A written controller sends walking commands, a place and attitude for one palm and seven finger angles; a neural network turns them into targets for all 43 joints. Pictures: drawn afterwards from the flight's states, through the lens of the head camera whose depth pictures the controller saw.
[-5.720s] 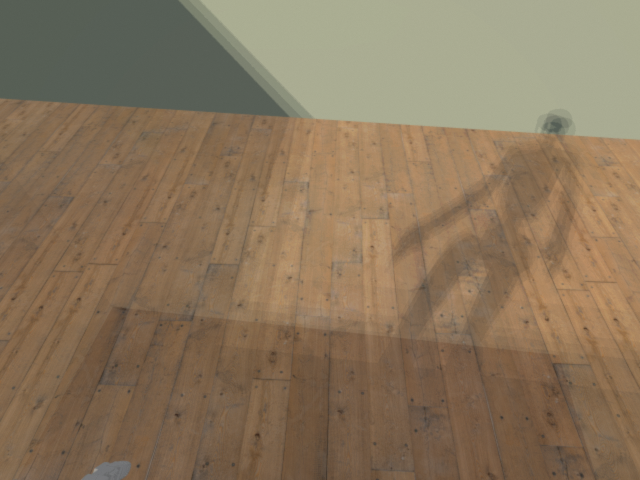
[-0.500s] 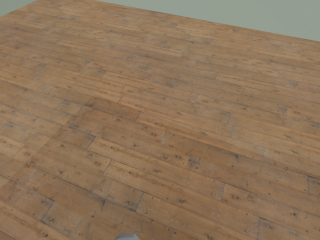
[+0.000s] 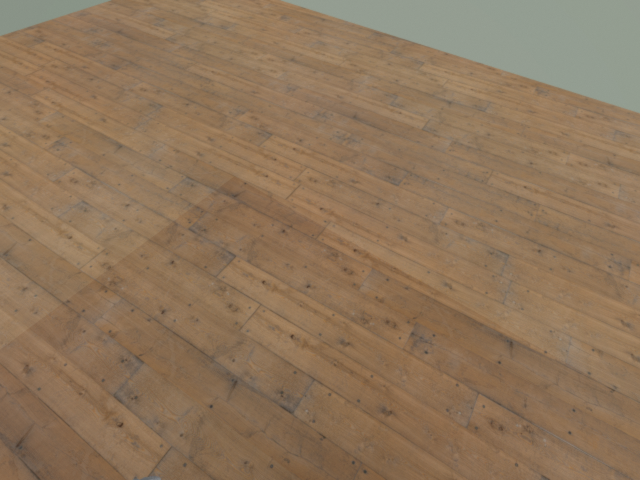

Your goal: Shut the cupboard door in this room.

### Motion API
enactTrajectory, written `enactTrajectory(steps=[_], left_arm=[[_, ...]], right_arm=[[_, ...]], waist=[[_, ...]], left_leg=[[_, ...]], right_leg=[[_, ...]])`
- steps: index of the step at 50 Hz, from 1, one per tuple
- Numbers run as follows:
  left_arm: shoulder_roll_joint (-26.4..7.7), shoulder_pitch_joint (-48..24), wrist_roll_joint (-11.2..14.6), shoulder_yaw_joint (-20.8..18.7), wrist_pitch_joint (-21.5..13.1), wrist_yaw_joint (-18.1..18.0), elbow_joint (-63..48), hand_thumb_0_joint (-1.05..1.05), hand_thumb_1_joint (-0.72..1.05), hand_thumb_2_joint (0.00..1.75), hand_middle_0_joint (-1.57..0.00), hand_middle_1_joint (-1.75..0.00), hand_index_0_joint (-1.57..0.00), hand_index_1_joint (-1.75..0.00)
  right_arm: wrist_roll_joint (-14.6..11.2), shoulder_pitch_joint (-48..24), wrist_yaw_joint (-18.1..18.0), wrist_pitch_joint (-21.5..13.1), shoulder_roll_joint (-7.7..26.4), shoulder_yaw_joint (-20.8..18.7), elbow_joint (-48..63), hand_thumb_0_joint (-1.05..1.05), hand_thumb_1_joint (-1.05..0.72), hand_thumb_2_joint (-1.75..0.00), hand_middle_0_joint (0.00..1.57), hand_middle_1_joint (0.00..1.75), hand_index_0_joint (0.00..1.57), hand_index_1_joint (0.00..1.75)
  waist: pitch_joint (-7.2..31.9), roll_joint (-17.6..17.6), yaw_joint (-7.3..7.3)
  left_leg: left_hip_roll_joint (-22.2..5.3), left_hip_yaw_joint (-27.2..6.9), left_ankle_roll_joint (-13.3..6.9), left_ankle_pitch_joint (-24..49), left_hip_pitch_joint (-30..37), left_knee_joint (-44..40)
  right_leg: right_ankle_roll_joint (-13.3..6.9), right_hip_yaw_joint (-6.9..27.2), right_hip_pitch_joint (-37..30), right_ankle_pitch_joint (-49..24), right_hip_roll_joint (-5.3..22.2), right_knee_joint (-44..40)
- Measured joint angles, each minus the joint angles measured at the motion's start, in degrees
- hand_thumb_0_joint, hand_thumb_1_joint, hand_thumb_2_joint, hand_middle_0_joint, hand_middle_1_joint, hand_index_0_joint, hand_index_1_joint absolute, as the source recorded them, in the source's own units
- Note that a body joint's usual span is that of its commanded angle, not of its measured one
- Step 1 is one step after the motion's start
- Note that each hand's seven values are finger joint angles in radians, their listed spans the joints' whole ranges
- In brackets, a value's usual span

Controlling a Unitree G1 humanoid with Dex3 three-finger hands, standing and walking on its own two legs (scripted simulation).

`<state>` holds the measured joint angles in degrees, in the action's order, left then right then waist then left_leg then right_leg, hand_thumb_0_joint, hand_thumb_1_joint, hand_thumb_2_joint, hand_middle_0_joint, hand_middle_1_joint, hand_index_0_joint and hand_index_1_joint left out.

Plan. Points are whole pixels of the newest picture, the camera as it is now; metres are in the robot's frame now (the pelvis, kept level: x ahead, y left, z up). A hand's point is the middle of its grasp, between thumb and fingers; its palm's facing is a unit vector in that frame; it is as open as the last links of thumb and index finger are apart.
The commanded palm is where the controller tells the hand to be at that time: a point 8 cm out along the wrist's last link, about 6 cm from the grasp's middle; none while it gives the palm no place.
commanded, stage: turn or walk to find it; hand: left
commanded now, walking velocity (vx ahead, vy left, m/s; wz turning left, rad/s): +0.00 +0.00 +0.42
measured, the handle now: out of the picture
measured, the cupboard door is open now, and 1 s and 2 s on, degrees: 84 84 84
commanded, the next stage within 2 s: none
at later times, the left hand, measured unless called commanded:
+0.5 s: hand out of the picture -0.04 +0.18 -0.17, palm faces +0.27 -0.93 -0.24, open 7.4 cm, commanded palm none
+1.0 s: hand out of the picture -0.04 +0.20 -0.15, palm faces +0.42 -0.86 -0.29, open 7.4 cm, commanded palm none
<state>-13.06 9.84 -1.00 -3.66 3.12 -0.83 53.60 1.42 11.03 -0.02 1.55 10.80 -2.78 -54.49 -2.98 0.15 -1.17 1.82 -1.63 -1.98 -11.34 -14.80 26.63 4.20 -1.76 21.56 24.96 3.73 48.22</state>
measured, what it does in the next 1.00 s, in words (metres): steps on the spot, turning left: right foot, then left foot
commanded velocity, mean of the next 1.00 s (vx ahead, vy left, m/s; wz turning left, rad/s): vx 0.00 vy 0.00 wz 0.42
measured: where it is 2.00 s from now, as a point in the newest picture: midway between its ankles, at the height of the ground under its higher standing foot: outside the picture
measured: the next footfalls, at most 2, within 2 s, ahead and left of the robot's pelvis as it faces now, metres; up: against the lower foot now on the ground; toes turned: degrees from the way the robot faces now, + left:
right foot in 0.10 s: +0.04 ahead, -0.13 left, +0.00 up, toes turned -1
left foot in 0.54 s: -0.05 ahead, +0.12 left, +0.00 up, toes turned +20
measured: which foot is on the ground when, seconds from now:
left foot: down 0.00-0.10, up 0.12-0.52, down 0.54-0.98, up 1.00-1.00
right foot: up 0.00-0.08, down 0.10-0.54, up 0.56-0.94, down 0.96-1.00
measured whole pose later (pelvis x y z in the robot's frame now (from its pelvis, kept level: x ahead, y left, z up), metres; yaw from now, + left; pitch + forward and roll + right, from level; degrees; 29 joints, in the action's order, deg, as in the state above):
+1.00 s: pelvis -0.05 -0.03 -0.01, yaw +26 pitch +0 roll +1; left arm -10.9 9.2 -1.3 -2.4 0.8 -0.9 51.9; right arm 0.9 11.7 0.1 2.7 12.8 -4.0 -54.9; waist -3.3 3.3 -1.4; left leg 2.1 -4.6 0.7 -19.5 -19.1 37.1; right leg 0.8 -4.5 15.6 17.4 2.0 33.5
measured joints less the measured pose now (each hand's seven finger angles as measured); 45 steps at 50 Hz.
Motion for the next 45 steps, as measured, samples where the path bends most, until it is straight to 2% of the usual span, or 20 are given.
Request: enactTrajectory(steps=[2,4,5,7,9,12,15,18,23,25,27,29,31,33,35,40,45], left_arm=[[0.68,-0.63,0.13,0.29,-0.38,-0.02,-0.69,0.00,0.91,0.90,-0.20,-0.30,-0.20,-0.30],[1.33,-0.81,0.25,0.61,-1.05,-0.04,-1.46,0.00,0.91,0.90,-0.20,-0.30,-0.20,-0.30],[1.65,-0.69,0.12,0.79,-1.58,-0.10,-1.82,0.00,0.91,0.90,-0.20,-0.30,-0.20,-0.30],[2.80,-0.54,-0.29,1.25,-2.23,-0.23,-2.04,0.00,0.91,0.90,-0.20,-0.30,-0.20,-0.30],[3.49,0.36,-0.33,1.57,-2.29,-0.24,-2.29,0.00,0.90,0.90,-0.20,-0.30,-0.20,-0.30],[4.10,1.52,-0.36,1.79,-2.02,-0.36,-1.69,0.00,0.90,0.90,-0.20,-0.30,-0.20,-0.30],[4.26,2.21,-0.41,1.85,-2.11,-0.42,-0.91,0.00,0.90,0.90,-0.20,-0.30,-0.20,-0.30],[4.20,2.83,-0.63,1.82,-2.39,-0.38,-0.40,0.00,0.90,0.90,-0.20,-0.30,-0.20,-0.30],[2.99,3.73,-1.05,1.38,-2.49,-0.14,0.64,0.00,0.90,0.90,-0.20,-0.30,-0.20,-0.30],[2.09,4.05,-1.06,1.02,-2.27,-0.10,1.27,0.00,0.90,0.90,-0.20,-0.30,-0.20,-0.30],[1.16,4.78,-0.66,0.61,-1.75,-0.07,1.65,0.00,0.90,0.90,-0.20,-0.30,-0.20,-0.30],[-0.47,4.70,-0.35,0.00,-0.54,-0.10,2.19,0.00,0.90,0.90,-0.20,-0.30,-0.20,-0.30],[-1.42,4.48,-0.39,-0.36,0.69,-0.33,2.93,0.00,0.90,0.90,-0.20,-0.30,-0.20,-0.30],[-1.87,4.03,-0.33,-0.60,1.00,-0.13,3.46,0.01,0.91,0.90,-0.20,-0.30,-0.20,-0.30],[-1.97,3.55,-0.24,-0.60,0.73,0.12,3.35,0.01,0.91,0.90,-0.20,-0.30,-0.20,-0.30],[-1.34,1.95,-0.05,-0.25,0.27,0.22,1.86,0.01,0.91,0.90,-0.20,-0.30,-0.20,-0.30],[0.13,-0.17,0.19,0.33,-0.25,0.07,0.08,0.00,0.91,0.90,-0.20,-0.30,-0.20,-0.30]], right_arm=[[0.09,0.68,0.06,0.35,0.33,-0.32,-0.21,0.00,-0.91,-0.89,0.21,0.30,0.21,0.30],[-0.02,1.51,0.13,0.73,0.78,-0.71,-0.38,0.00,-0.91,-0.89,0.21,0.30,0.21,0.30],[-0.22,1.97,0.21,0.89,1.10,-0.97,-0.43,0.00,-0.91,-0.89,0.21,0.30,0.21,0.30],[-0.32,2.26,0.24,1.59,1.93,-1.65,-0.90,0.00,-0.91,-0.89,0.21,0.30,0.21,0.30],[-0.12,2.62,0.48,2.49,2.49,-2.19,-1.37,0.00,-0.91,-0.89,0.21,0.30,0.21,0.30],[0.06,3.02,0.97,2.83,3.31,-2.71,-1.75,0.00,-0.91,-0.89,0.20,0.30,0.20,0.30],[0.07,3.60,1.06,2.84,3.64,-2.81,-2.19,0.00,-0.91,-0.89,0.20,0.30,0.20,0.30],[-0.02,3.51,0.99,3.15,3.70,-2.63,-3.01,0.00,-0.91,-0.90,0.20,0.30,0.20,0.30],[-0.55,1.46,0.74,2.90,3.27,-1.82,-3.36,0.00,-0.91,-0.90,0.20,0.30,0.20,0.30],[-0.77,0.34,0.62,2.27,2.97,-1.42,-2.80,0.01,-0.91,-0.90,0.20,0.30,0.20,0.30],[-0.78,-0.29,0.70,1.24,3.03,-1.05,-1.72,0.00,-0.91,-0.90,0.20,0.30,0.20,0.30],[-0.51,-1.53,0.61,0.36,1.98,-0.87,-1.18,0.00,-0.91,-0.90,0.20,0.30,0.20,0.30],[-0.34,-2.09,0.29,-0.25,1.18,-0.40,-0.59,0.00,-0.91,-0.89,0.20,0.30,0.20,0.30],[-0.26,-2.24,-0.19,-0.54,0.66,0.02,-0.24,0.00,-0.91,-0.89,0.20,0.30,0.20,0.30],[-0.30,-2.27,-0.41,-0.68,0.39,0.38,-0.13,0.00,-0.91,-0.89,0.20,0.30,0.20,0.30],[-0.26,-1.86,-0.34,-0.65,0.10,0.57,0.00,0.00,-0.91,-0.89,0.21,0.30,0.21,0.30],[0.03,-0.80,-0.13,0.05,0.48,0.08,-0.05,0.00,-0.91,-0.89,0.21,0.30,0.21,0.30]], waist=[[0.09,0.60,-0.51],[0.37,1.17,-0.71],[0.55,1.52,-0.63],[0.08,2.96,-0.66],[0.13,2.99,-0.51],[0.01,3.09,-0.79],[-0.18,2.64,-0.95],[-0.48,1.81,-0.37],[-1.34,-0.01,1.21],[-1.60,-0.80,1.61],[-1.21,-0.92,1.65],[-1.55,-2.86,1.93],[-1.46,-3.28,2.22],[-1.20,-3.00,2.15],[-0.96,-2.53,2.14],[-0.48,-1.26,1.64],[-0.35,0.40,0.35]], left_leg=[[0.39,-0.96,0.53,0.09,-1.03,0.84],[0.91,-1.87,1.28,-0.21,-2.52,2.52],[1.15,-2.30,1.74,-0.75,-3.66,4.19],[1.24,-2.82,2.49,-8.84,-6.82,12.21],[1.55,-2.06,2.90,-12.84,-10.66,24.01],[-0.08,-0.71,3.97,-10.45,-13.93,36.06],[-2.04,-0.12,5.17,-9.07,-13.76,38.89],[-3.47,0.57,5.88,-10.77,-11.35,35.13],[-4.12,2.98,5.72,-14.82,-5.52,22.20],[-3.84,4.26,5.34,-13.52,-2.80,15.70],[-3.87,5.19,4.09,-7.63,0.82,6.51],[-2.65,5.39,1.58,-7.92,-0.07,7.47],[-2.46,5.11,0.76,-7.88,-0.12,7.63],[-2.25,4.40,0.64,-6.58,0.73,5.59],[-1.88,3.64,0.45,-5.02,1.64,3.25],[-0.86,1.69,0.34,-2.70,2.39,0.19],[-0.10,-0.68,1.18,-2.22,0.95,1.04]], right_leg=[[-0.42,-0.13,-2.06,-0.80,-0.84,-4.88],[-0.82,-0.66,-5.22,-4.83,-1.51,-12.30],[-1.76,-0.98,-6.72,-6.82,-1.66,-16.14],[-4.29,-2.33,-6.66,-7.83,-1.89,-15.70],[-5.42,-3.31,-7.19,-8.11,-1.13,-16.25],[-5.63,-4.81,-8.55,-9.32,-0.42,-18.64],[-5.63,-6.51,-9.28,-9.89,0.39,-19.87],[-5.46,-7.94,-9.30,-9.93,1.40,-20.01],[-4.48,-9.92,-8.10,-9.34,3.49,-18.19],[-3.74,-10.77,-7.27,-8.70,4.43,-16.52],[-2.67,-11.80,-5.71,-7.22,5.15,-13.22],[-1.50,-8.96,-2.39,-0.69,5.56,-5.78],[-1.01,-5.44,1.09,3.60,3.85,3.31],[-0.65,-3.47,3.44,2.21,2.62,9.61],[-0.26,-2.40,4.48,0.40,2.04,11.93],[0.39,-0.80,3.40,-0.31,1.17,8.03],[-0.05,-0.45,-0.65,0.12,-0.27,-2.12]])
